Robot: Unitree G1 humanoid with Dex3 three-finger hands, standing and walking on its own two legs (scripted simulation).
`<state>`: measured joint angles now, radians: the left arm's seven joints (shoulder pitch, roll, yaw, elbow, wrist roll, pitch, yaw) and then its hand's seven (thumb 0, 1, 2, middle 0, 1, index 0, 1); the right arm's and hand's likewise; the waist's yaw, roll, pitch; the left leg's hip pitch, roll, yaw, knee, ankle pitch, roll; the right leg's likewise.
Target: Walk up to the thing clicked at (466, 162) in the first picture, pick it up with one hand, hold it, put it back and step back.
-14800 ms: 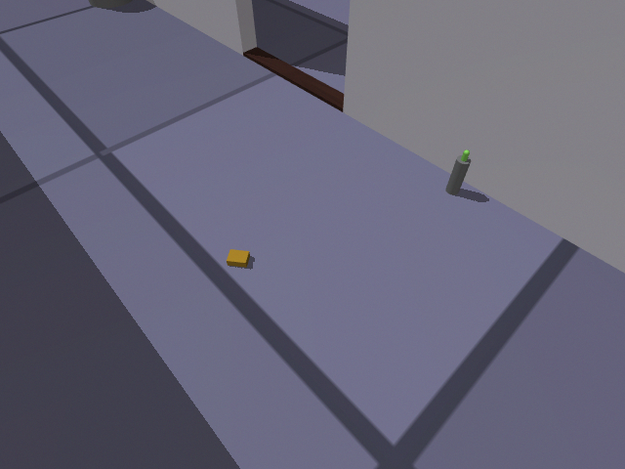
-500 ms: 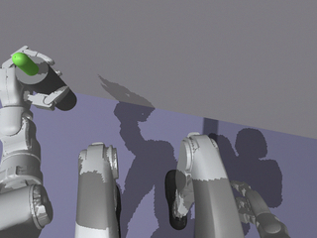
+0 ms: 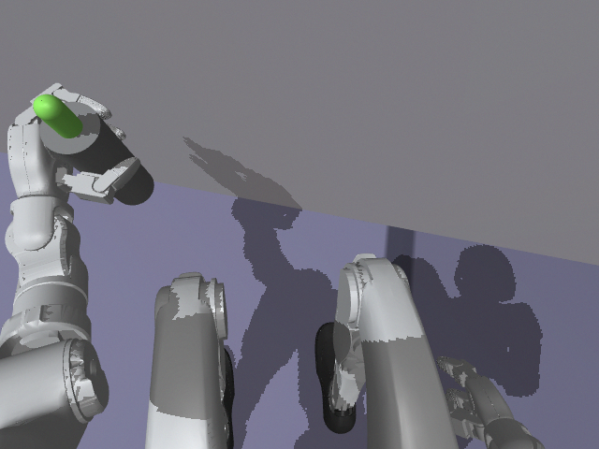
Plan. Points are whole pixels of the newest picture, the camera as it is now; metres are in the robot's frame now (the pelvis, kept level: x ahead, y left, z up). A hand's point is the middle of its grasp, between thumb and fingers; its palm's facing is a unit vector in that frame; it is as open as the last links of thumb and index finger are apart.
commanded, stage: lift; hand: left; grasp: from the side
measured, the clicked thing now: (99, 154) +0.46 +0.22 -0.03
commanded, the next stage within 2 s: none
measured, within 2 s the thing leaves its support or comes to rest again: neither
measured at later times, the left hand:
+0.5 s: hand (76, 138) +0.45 +0.21 +0.04, palm faces +0.07 -1.00 -0.02, open 8.7 cm
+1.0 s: hand out of the picture +0.41 +0.20 +0.21, palm faces +0.09 -1.00 -0.04, open 8.7 cm
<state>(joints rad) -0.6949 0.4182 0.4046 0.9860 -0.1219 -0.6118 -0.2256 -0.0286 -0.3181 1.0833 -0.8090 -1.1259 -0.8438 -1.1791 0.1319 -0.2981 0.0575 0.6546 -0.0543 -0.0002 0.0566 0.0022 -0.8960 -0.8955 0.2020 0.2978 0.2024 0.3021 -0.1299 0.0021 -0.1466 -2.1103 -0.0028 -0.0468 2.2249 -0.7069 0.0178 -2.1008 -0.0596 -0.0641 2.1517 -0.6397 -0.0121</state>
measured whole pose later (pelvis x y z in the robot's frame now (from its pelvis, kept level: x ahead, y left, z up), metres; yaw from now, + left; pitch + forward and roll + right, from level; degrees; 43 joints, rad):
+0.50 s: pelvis +0.00 +0.00 +0.04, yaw +1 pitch +33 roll -3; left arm -0.58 0.36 0.36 0.81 -0.17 -0.52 -0.25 -0.03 -0.33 1.09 -0.82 -1.11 -0.86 -1.17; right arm 0.15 -0.29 0.03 0.62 0.00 0.00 0.03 0.00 -0.92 -0.90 0.20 0.30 0.20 0.30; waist -0.10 0.02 -0.20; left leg -1.97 0.00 -0.04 2.09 -0.70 0.01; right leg -1.97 -0.05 -0.06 2.02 -0.64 -0.01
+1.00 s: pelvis +0.03 +0.00 +0.18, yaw +1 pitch +27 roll -3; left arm -0.25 0.28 0.22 0.35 -0.20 -0.30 -0.12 -0.03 -0.32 1.09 -0.81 -1.12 -0.85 -1.17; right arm 0.15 -0.25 0.00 0.60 0.06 -0.01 -0.03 0.01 -0.90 -0.89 0.20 0.30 0.20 0.30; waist -0.04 0.03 -0.19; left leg -1.46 0.01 -0.03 1.64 -0.65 0.01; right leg -1.46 -0.03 -0.06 1.58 -0.59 0.00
